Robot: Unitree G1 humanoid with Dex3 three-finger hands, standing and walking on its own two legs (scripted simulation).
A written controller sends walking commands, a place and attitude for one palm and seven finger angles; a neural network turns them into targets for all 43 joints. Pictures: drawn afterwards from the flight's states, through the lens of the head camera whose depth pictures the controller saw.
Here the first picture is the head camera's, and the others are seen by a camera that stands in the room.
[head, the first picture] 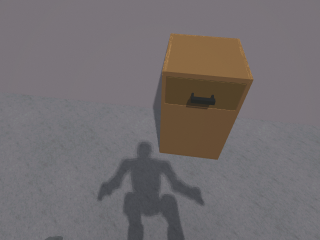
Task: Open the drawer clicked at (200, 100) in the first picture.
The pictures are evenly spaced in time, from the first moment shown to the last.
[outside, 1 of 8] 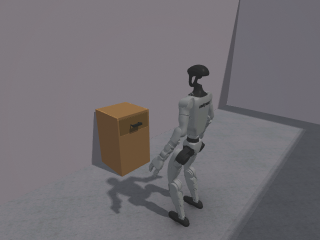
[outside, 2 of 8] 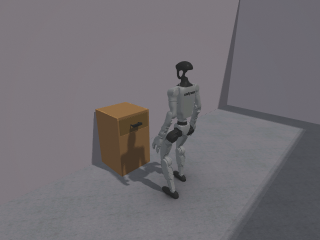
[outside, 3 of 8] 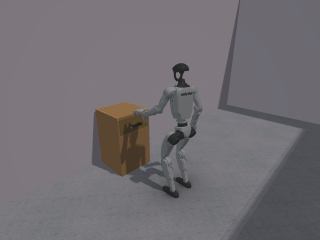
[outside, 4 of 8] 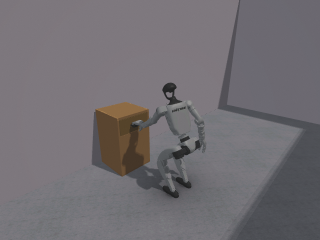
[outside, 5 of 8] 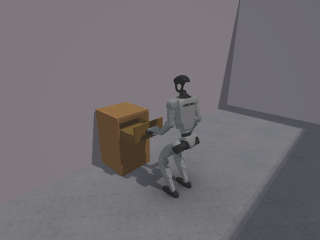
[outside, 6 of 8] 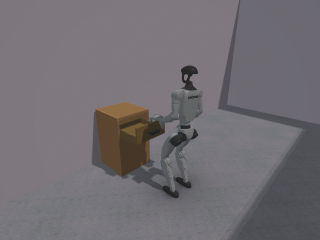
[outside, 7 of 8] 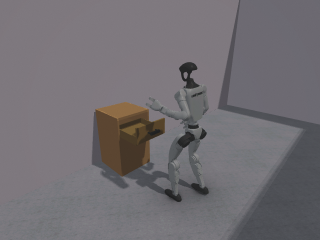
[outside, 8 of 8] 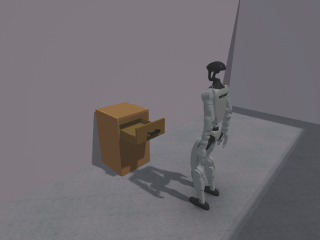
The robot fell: no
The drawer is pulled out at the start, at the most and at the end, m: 0.00 0.30 0.28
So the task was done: yes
